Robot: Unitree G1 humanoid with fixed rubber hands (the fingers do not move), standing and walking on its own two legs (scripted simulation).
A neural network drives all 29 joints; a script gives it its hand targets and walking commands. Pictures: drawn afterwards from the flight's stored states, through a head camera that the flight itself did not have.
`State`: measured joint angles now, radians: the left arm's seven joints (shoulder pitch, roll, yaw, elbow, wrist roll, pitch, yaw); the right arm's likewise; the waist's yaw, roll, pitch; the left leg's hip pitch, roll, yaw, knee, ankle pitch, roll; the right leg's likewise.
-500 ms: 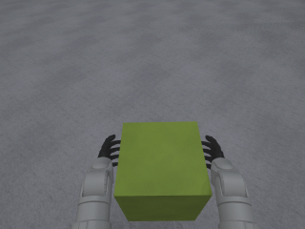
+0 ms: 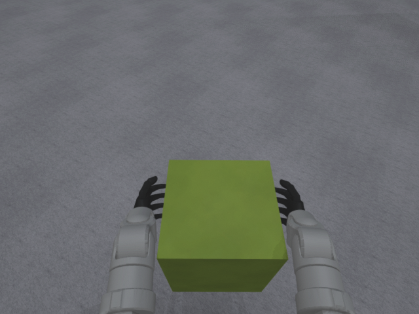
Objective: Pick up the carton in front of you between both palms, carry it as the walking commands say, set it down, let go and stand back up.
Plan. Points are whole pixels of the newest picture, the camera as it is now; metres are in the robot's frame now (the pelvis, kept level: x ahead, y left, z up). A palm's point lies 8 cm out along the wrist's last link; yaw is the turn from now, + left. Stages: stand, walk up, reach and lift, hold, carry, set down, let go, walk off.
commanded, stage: set down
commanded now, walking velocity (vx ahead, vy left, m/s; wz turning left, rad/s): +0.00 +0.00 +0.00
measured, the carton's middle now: (218, 230) +0.30 +0.01 -0.05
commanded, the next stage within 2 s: none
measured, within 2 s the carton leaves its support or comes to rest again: neither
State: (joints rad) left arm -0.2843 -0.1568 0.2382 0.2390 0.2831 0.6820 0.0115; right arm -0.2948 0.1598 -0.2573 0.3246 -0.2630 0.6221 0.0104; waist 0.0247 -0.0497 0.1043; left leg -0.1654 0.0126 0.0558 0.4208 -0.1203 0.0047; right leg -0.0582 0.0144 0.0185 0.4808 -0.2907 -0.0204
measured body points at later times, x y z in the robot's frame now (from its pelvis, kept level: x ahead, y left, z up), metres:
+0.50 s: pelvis -0.04 +0.01 -0.08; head +0.18 +0.02 +0.31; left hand +0.35 +0.16 -0.17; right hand +0.37 -0.14 -0.17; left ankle +0.08 +0.11 -0.74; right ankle -0.01 -0.11 -0.74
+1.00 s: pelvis -0.05 -0.01 -0.21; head +0.21 +0.00 +0.16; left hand +0.39 +0.18 -0.30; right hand +0.43 -0.12 -0.30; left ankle +0.08 +0.12 -0.74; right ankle -0.01 -0.11 -0.74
